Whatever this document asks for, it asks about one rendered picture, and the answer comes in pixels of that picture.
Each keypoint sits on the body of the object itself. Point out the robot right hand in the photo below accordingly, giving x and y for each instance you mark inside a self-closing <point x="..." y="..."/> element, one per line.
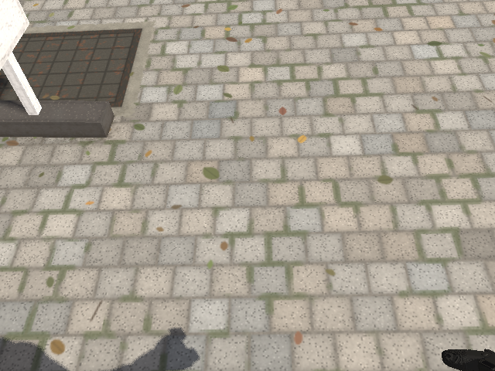
<point x="469" y="360"/>

